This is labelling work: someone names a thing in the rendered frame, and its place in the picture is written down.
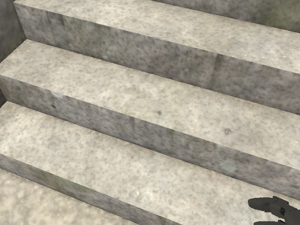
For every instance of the robot right hand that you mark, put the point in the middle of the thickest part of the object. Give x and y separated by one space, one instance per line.
277 207

